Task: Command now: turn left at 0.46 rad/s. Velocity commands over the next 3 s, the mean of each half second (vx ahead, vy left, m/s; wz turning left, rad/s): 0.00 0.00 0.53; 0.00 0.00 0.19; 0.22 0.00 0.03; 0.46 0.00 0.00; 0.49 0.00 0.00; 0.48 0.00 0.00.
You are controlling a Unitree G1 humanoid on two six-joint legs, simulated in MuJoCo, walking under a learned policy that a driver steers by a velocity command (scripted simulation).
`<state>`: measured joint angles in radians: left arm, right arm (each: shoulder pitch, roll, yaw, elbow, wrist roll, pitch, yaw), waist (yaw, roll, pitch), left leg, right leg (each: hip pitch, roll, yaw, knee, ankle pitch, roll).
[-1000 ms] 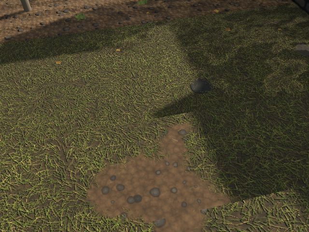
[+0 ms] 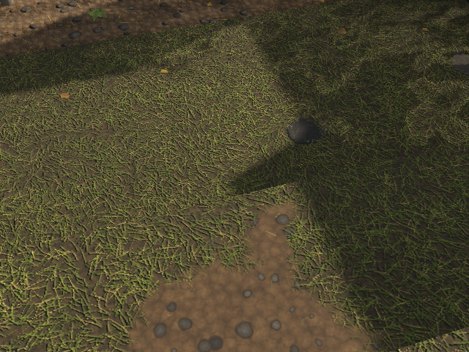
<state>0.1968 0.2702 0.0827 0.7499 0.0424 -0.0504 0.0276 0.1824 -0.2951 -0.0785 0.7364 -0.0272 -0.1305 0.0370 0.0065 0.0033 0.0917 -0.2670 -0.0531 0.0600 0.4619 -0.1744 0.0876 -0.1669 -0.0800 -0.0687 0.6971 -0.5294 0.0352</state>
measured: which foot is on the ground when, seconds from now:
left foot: down 0.00-0.46, up 0.48-0.78, down 0.80-1.00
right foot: up 0.00-0.44, down 0.46-1.00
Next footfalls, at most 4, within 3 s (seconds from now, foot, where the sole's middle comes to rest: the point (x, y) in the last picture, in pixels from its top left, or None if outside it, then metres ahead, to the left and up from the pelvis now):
0.46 right None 0.10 -0.14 -0.77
0.80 left None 0.03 0.09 -0.77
1.70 left None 0.22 0.15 -0.77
2.10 right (234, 323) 0.61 0.04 -0.96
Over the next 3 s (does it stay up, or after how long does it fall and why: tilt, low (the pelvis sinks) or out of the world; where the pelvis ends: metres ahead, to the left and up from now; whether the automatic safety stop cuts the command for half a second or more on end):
stays up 0.91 0.31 -0.20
